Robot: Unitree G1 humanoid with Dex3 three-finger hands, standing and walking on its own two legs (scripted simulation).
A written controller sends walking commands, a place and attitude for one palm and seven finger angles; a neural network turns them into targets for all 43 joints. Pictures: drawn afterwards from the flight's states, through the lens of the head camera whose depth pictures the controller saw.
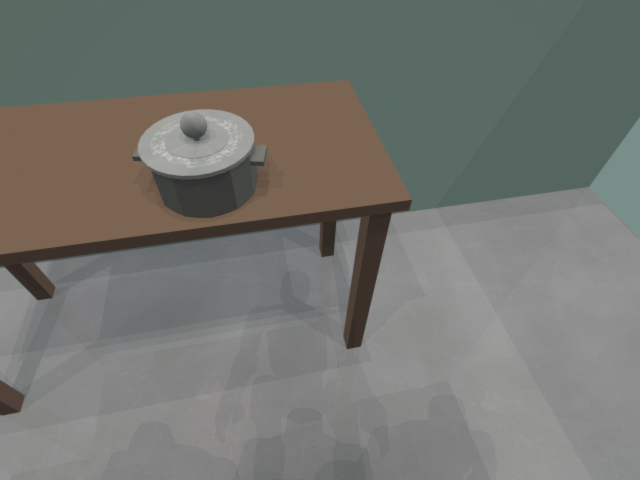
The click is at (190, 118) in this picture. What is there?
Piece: lid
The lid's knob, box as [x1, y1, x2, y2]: [180, 111, 206, 138]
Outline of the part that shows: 191,111 185,113 180,120 180,127 187,136 195,138 201,136 205,132 206,122 199,113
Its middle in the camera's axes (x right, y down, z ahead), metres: -0.23 -0.20 +0.69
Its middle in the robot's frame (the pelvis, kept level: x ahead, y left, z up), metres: +0.66 +0.27 +0.08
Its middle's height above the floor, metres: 0.85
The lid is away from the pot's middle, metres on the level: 0.00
